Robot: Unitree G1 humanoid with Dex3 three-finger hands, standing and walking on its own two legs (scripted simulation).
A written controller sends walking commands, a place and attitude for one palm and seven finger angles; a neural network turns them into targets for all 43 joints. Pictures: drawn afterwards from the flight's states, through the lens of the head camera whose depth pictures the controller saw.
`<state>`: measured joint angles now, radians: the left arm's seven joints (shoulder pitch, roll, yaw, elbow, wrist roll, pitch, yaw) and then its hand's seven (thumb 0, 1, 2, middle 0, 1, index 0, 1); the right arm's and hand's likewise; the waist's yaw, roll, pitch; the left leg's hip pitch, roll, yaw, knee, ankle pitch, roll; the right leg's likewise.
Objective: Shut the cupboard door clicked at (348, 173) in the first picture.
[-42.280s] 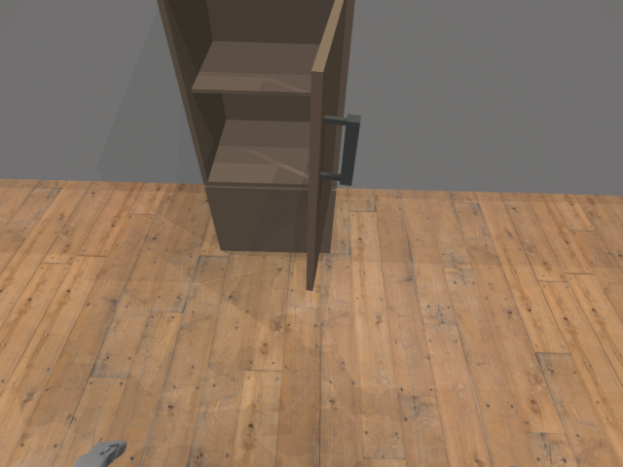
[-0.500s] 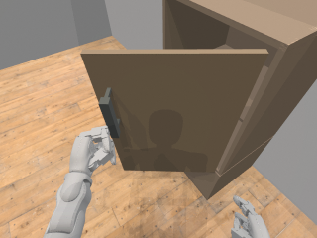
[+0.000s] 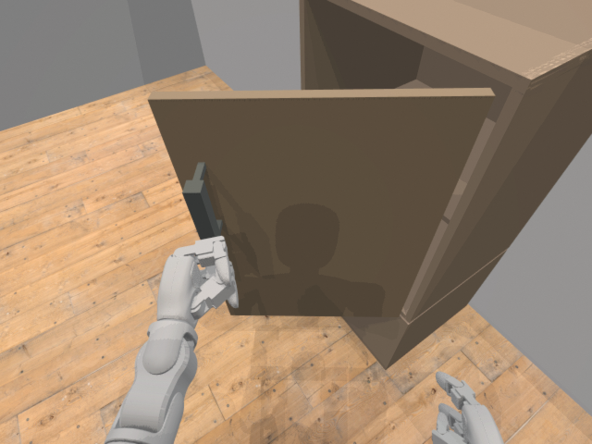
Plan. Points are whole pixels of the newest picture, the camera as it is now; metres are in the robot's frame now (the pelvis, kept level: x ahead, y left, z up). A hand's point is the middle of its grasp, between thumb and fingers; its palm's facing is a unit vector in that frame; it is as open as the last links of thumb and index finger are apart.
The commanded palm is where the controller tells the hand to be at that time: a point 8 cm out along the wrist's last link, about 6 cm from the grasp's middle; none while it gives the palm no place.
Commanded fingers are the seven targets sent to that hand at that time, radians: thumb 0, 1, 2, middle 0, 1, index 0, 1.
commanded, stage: push the door shut along its arc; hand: left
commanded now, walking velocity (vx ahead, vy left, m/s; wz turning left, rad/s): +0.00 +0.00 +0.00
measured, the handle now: (207, 210) +0.43 +0.16 +0.07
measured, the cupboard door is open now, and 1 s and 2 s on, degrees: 54 44 33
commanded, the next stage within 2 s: pull the fist back off the door in 1.96 s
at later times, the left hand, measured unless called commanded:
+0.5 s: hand (237, 243) +0.36 +0.10 +0.09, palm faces -0.10 -0.99 -0.03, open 3.1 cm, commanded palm +0.34 +0.16 +0.08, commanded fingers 0.00 0.90 0.90 -1.30 -1.50 -1.30 -1.50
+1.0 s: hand (244, 214) +0.41 +0.10 +0.08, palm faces -0.23 -0.97 -0.03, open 3.1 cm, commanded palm +0.41 +0.14 +0.08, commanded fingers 0.00 0.90 0.90 -1.30 -1.50 -1.30 -1.50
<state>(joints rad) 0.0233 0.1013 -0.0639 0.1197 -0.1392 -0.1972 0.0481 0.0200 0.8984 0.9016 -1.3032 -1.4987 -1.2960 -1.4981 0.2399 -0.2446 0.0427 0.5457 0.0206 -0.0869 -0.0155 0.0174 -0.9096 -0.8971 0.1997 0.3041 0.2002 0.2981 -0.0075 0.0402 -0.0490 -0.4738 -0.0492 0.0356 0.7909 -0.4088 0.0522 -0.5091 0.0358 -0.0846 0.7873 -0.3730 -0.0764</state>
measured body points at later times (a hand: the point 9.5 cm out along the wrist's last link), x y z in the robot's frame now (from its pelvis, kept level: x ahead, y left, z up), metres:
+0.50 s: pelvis +0.00 +0.00 +0.00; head +0.03 -0.02 +0.45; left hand +0.36 +0.15 +0.09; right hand +0.14 -0.24 -0.10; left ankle +0.00 +0.09 -0.71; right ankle +0.02 -0.07 -0.71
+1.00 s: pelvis -0.01 +0.01 -0.01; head +0.04 +0.00 +0.44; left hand +0.42 +0.15 +0.09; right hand +0.07 -0.25 -0.12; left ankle +0.00 +0.09 -0.71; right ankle +0.02 -0.07 -0.71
